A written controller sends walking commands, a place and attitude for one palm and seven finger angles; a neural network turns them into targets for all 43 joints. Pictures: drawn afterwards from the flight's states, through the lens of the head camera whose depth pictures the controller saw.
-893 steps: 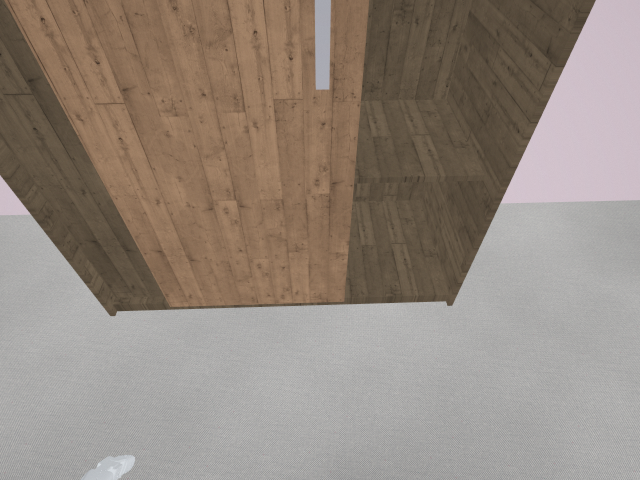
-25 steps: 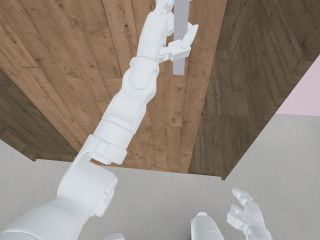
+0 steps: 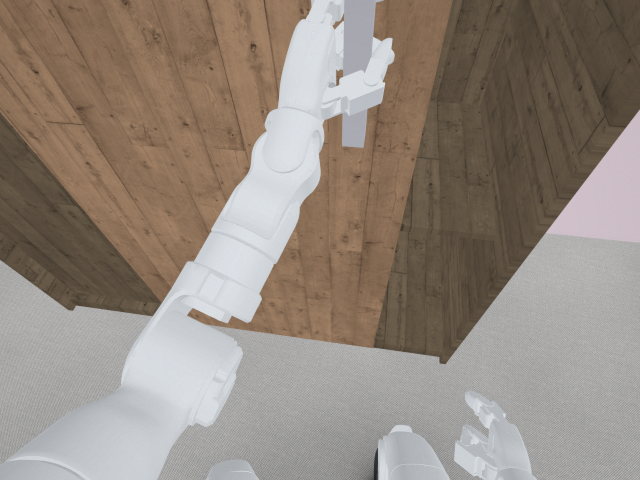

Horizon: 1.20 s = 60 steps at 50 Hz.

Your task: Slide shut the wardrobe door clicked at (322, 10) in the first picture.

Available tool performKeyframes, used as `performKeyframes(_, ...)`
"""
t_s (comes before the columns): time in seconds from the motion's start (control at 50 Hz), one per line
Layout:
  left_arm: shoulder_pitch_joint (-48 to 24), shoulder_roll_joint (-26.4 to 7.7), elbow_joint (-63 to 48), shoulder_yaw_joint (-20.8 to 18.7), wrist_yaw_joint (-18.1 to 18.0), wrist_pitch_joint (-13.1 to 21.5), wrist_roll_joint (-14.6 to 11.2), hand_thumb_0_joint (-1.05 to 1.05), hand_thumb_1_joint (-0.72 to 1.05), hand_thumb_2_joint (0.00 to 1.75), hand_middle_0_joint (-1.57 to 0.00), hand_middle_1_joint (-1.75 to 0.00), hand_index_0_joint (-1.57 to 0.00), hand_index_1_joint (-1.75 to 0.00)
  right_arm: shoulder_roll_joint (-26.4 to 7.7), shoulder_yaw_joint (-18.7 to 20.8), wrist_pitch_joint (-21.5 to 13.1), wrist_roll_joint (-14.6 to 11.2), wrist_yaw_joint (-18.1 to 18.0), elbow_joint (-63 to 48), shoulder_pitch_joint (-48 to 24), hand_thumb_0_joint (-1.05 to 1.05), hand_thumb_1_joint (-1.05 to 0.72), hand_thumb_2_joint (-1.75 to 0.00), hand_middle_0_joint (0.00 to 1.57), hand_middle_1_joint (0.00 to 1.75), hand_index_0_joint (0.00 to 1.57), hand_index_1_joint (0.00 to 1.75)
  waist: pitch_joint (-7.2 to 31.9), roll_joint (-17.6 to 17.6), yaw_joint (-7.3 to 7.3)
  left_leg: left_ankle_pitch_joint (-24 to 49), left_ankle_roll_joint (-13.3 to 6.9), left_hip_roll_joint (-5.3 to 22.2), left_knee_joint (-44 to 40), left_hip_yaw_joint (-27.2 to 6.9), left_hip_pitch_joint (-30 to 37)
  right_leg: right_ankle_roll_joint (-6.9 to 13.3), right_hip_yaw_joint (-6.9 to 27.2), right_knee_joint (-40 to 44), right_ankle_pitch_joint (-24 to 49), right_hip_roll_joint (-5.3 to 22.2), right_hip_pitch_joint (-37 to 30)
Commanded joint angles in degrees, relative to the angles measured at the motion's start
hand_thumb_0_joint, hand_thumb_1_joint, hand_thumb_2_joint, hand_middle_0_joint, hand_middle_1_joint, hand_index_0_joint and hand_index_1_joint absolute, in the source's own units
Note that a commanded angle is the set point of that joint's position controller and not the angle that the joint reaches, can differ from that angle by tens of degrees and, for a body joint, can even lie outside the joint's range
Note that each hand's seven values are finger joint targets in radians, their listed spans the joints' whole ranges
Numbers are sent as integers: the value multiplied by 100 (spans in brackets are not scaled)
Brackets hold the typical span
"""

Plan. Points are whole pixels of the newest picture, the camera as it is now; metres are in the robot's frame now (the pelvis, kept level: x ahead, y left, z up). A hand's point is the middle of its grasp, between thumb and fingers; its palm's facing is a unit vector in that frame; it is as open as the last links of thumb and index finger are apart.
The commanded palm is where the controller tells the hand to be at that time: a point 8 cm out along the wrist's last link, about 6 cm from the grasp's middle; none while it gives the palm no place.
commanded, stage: step sideways, sliding the door along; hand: left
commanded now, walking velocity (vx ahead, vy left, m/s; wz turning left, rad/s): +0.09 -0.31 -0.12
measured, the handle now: (361, 14) +0.49 -0.01 +0.29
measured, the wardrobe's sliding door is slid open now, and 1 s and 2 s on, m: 0.20 0.20 0.20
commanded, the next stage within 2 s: stop walking and hold the door there in 0.42 s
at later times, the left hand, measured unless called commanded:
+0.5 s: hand (377, 82) +0.43 -0.03 +0.25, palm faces -0.16 -0.98 -0.11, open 7.3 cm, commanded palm +0.42 -0.04 +0.26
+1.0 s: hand (381, 75) +0.44 -0.03 +0.26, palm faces +0.00 -0.99 -0.13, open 6.9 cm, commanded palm +0.42 +0.03 +0.25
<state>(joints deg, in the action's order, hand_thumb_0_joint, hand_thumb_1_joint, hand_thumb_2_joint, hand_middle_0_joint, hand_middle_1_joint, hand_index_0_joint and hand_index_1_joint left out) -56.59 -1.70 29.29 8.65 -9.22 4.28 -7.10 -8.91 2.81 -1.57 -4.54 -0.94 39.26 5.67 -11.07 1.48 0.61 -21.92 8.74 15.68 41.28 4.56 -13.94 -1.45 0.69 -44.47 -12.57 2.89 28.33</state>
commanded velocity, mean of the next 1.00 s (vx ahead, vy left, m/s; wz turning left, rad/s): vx -0.05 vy -0.08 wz -0.07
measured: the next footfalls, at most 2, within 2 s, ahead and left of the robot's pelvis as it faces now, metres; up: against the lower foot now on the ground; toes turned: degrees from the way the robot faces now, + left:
left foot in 0.34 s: +0.03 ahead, +0.18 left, +0.00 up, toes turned +8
right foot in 0.54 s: +0.10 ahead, -0.18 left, +0.00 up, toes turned -4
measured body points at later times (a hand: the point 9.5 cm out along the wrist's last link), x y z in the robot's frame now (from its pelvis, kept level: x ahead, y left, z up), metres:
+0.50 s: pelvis +0.01 -0.05 +0.02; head +0.10 -0.04 +0.46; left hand +0.44 +0.03 +0.26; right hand +0.23 -0.24 -0.09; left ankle -0.01 +0.17 -0.70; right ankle +0.07 -0.16 -0.68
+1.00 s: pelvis +0.00 -0.10 +0.04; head +0.01 -0.12 +0.49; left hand +0.43 +0.02 +0.26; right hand +0.09 -0.39 -0.07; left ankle +0.01 +0.01 -0.70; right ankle +0.06 -0.18 -0.70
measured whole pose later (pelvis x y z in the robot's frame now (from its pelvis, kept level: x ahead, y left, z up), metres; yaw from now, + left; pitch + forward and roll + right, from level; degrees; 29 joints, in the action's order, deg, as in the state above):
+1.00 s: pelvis +0.00 -0.10 +0.04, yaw -7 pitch -2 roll +2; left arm -36.2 -14.9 23.7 -8.2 -6.0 2.4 -3.6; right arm -16.9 1.8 -0.5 -1.5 -3.1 38.1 11.9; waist -2.4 0.6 -3.5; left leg -14.8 -0.9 1.5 26.5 8.9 -9.8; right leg 2.9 2.2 -27.8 -8.5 -3.7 17.5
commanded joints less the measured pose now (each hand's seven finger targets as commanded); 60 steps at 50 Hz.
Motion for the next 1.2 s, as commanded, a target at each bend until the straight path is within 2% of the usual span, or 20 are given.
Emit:
performKeyframes(0.0,-4074,636,-2048,821,446,815,263,0,90,90,-45,-140,-45,-140,-369,173,-268,-76,3,-855,-506,0,-90,-90,20,30,20,30,3384,-1749,-425,87,-1049,-884,113,585,477,379,536,1471,1363,371,-1558)
performKeyframes(0.04,-3832,845,-2093,992,440,750,211,0,90,90,-45,-140,-45,-140,-369,110,-315,-14,-59,-793,-571,0,-90,-90,20,30,20,30,3168,-1276,-474,113,-800,-868,-610,442,904,359,427,1386,912,212,-1068)
performKeyframes(0.1,-3863,1188,-2353,1296,593,916,196,0,90,90,-45,-140,-45,-140,-648,211,-296,109,51,-925,-801,0,-90,-90,20,30,20,30,2903,1145,-469,1853,-1287,763,-1470,-544,611,52,-515,-805,72,-223,-904)
performKeyframes(0.12,-3793,997,-2500,1267,607,980,232,0,90,90,-45,-140,-45,-140,-693,239,-262,102,73,-980,-915,0,-90,-90,20,30,20,30,2768,1236,-356,2808,-1494,1048,-1426,-507,785,94,-272,-974,-375,-73,-800)
performKeyframes(0.16,-3675,944,-2288,1091,578,911,264,0,90,90,-45,-140,-45,-140,-682,277,-162,66,122,-1027,-824,0,-90,-90,20,30,20,30,3062,508,-250,3121,-1692,860,-501,-134,970,210,-167,-37,-158,-112,-1285)
performKeyframes(0.2,-3839,994,-2590,1289,542,836,348,0,90,90,-45,-140,-45,-140,-367,124,-142,-72,124,-1091,-702,0,-90,-90,20,30,20,30,3283,-1230,-280,1264,-1755,-490,678,418,531,421,254,1604,2457,305,-2200)
performKeyframes(0.22,-3643,886,-2662,1331,502,738,332,0,90,90,-45,-140,-45,-140,-335,108,-180,-72,50,-1134,-813,0,-90,-90,20,30,20,30,3232,-2107,-340,-260,-1106,-1027,706,275,-169,765,1082,1609,4031,749,-2617)
performKeyframes(0.26,-3102,816,-2621,1212,537,655,322,0,90,90,-45,-140,-45,-140,-336,186,-235,84,-17,-1023,-801,0,-90,-90,20,30,20,30,3168,-2559,-271,-789,-760,-1072,517,-184,-217,827,1028,1431,4242,687,-2522)
performKeyframes(0.32,-3572,1078,-3528,1682,581,870,303,0,90,90,-45,-140,-45,-140,-509,192,-414,112,30,-833,-791,0,-90,-90,20,30,20,30,3409,-493,-607,2593,-897,-308,-1463,-11,1697,363,64,70,3847,342,-1399)
performKeyframes(0.36,-3471,1161,-3192,1649,690,949,343,0,90,90,-45,-140,-45,-140,-762,421,-343,226,248,-1043,-486,0,-90,-90,20,30,20,30,3620,755,-553,6368,-1533,1206,-1273,-1219,3141,203,122,-1312,-960,-147,512)
performKeyframes(0.42,-3579,842,-3297,1346,624,926,391,0,90,90,-45,-140,-45,-140,-766,304,-266,152,382,-1229,-887,0,-90,-90,20,30,20,30,3301,1442,-314,5315,-1643,1152,-891,-459,2549,274,346,-984,-1053,25,112)
performKeyframes(0.5,-3081,754,-3070,1236,628,776,468,0,90,90,-45,-140,-45,-140,-759,202,-124,66,350,-1291,-763,0,-90,-90,20,30,20,30,3207,486,-350,4765,-1216,627,-196,0,2032,216,-399,959,511,-388,-1433)
performKeyframes(0.52,-1698,-1695,-1810,-1191,413,677,569,0,90,90,-45,-140,-45,-140,-929,349,-2,101,220,-910,-407,0,-90,-90,20,30,20,30,3239,117,-215,4297,-1185,285,-149,334,1807,125,-491,1217,1293,-481,-1812)
performKeyframes(0.54,-1477,-1482,-2142,-970,460,646,573,0,90,90,-45,-140,-45,-140,-770,292,43,83,184,-1006,-364,0,-90,-90,20,30,20,30,3328,-412,-192,3488,-1196,-267,646,497,1049,317,8,1558,3595,56,-2613)
performKeyframes(0.58,-1200,-1577,-2410,-1076,499,520,510,0,90,90,-45,-140,-45,-140,-593,230,-85,130,34,-980,-672,0,-90,-90,20,30,20,30,3326,-2149,-9,-1486,-1016,-1309,1815,-8,-873,992,1734,1487,6934,1290,-3554)
performKeyframes(0.62,-807,-1755,-2666,-1382,505,429,403,0,90,90,-45,-140,-45,-140,-523,104,-156,221,-101,-886,-596,0,-90,-90,20,30,20,30,3024,-1643,26,-1438,-796,-1095,1677,-552,-809,1066,1758,1489,5821,1498,-3025)
performKeyframes(0.74,-516,-1971,-2998,-1538,408,498,474,0,90,90,-45,-140,-45,-140,-669,-241,-213,362,-297,-985,-493,0,-90,-90,20,30,20,30,3675,-1339,-12,733,-923,-1675,-1492,161,402,607,1055,1600,3413,785,-3138)
performKeyframes(0.88,-518,-2345,-2282,-1818,353,428,436,0,90,90,-45,-140,-45,-140,-1162,-49,-201,294,-182,-986,-386,0,-90,-90,20,30,20,30,2702,759,35,570,-1477,-644,-2185,-444,638,184,804,2003,-456,-9,-1733)
performKeyframes(1.0,-170,-2568,-1867,-2033,341,509,432,0,90,90,-45,-140,-45,-140,-1148,29,-220,288,-225,-973,-30,0,-90,-90,20,30,20,30,2468,-1115,0,115,-1239,-1270,-1621,-91,103,170,1768,3190,-863,584,-2048)
performKeyframes(1.18,285,-2339,-2268,-1792,467,673,429,0,90,90,-45,-140,-45,-140,-1116,-17,-402,268,-265,-889,77,0,-90,-90,20,30,20,30,2917,-447,-12,976,-1276,-1041,-1926,-254,704,37,1309,2792,566,360,-2181)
